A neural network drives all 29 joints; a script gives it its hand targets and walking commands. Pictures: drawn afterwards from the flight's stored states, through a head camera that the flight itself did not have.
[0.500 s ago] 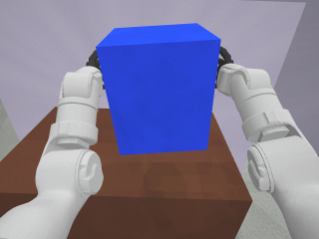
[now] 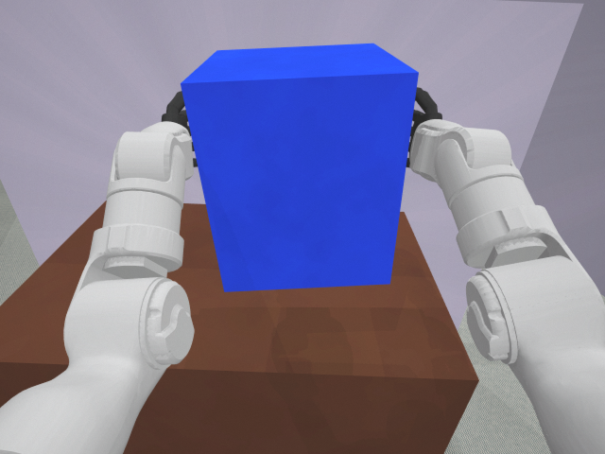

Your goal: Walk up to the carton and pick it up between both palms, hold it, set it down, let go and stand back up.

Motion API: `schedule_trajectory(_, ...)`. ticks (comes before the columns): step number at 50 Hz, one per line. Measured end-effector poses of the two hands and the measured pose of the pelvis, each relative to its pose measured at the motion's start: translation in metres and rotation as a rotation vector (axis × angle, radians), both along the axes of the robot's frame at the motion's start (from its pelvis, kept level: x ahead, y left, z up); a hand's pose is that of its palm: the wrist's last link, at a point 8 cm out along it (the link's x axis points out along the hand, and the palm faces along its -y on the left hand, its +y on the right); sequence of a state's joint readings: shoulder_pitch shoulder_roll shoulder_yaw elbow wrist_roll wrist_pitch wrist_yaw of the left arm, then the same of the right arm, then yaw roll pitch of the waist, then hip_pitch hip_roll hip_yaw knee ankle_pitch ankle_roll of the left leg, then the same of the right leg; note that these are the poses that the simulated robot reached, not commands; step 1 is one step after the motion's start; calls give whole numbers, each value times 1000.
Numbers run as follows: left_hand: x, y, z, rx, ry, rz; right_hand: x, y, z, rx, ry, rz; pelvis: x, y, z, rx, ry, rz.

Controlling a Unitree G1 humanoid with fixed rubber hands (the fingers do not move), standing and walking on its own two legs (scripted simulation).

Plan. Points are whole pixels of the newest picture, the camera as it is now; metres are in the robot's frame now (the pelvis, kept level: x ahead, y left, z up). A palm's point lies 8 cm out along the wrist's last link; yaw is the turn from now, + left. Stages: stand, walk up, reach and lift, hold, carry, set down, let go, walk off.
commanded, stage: hold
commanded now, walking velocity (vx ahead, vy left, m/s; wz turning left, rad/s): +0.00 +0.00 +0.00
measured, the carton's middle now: (301, 163) +0.40 -0.01 +0.29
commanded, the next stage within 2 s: none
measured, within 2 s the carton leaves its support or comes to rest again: neither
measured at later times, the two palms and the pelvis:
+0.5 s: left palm (176, 144) +0.39 +0.14 +0.32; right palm (423, 145) +0.37 -0.16 +0.33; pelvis +0.00 +0.00 +0.00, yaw +0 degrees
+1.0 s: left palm (178, 144) +0.39 +0.14 +0.32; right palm (424, 143) +0.38 -0.16 +0.33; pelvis +0.00 +0.00 +0.00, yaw +0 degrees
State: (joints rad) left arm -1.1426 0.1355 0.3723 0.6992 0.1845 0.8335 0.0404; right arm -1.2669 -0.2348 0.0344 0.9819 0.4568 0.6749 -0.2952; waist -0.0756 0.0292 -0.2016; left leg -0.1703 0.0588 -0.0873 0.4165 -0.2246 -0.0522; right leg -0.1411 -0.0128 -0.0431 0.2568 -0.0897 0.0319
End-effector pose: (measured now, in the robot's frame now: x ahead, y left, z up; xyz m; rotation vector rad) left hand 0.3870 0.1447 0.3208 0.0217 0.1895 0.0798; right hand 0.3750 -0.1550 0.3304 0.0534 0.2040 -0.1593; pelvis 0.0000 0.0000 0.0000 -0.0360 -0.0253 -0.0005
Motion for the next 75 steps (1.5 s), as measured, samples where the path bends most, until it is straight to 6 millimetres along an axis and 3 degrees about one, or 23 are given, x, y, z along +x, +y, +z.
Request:
schedule_trajectory(61, -2, 1, -4, 10, -2, 2, -1, 1, -6, -13, 3, 9, 0, 0, 0, 0, -11, 1)
schedule_trajectory(75, 1, -6, 6, 16, -17, -9, -2, -5, 0, 4, -11, -6, 0, 0, 0, 1, 3, 2)
